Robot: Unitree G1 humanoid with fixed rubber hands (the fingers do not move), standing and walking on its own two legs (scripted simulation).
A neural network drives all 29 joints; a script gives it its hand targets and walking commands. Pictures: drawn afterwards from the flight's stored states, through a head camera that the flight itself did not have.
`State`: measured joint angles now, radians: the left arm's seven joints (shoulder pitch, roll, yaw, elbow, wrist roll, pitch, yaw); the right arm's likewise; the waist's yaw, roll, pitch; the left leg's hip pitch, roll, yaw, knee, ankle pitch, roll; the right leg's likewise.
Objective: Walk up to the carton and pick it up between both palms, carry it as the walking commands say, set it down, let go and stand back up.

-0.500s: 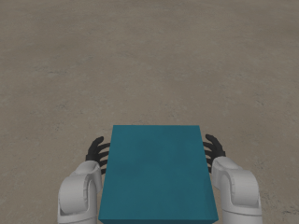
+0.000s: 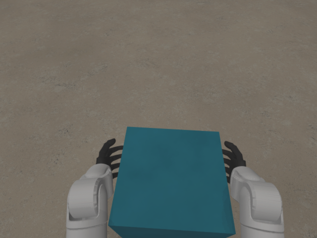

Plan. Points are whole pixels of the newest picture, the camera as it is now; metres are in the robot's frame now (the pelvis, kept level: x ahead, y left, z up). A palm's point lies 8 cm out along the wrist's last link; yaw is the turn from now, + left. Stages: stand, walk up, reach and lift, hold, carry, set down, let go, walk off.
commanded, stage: carry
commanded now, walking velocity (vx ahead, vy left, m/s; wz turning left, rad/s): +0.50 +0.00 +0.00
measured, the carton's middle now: (168, 191) +0.25 +0.00 -0.02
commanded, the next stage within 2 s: none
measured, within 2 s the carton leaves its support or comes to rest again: neither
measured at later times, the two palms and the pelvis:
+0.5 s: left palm (122, 73) +0.62 +0.13 +0.05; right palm (213, 73) +0.59 -0.16 +0.06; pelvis +0.34 +0.01 -0.01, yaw -5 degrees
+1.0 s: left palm (141, 21) +0.94 +0.08 +0.07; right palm (211, 20) +0.93 -0.22 +0.07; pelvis +0.67 -0.05 -0.02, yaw -3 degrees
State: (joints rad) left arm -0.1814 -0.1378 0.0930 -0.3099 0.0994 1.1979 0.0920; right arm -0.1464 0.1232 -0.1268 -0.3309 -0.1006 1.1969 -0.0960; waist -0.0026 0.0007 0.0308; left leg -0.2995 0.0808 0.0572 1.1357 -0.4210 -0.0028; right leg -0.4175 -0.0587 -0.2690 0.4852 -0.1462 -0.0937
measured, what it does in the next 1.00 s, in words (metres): walks ahead: left foot, then right foot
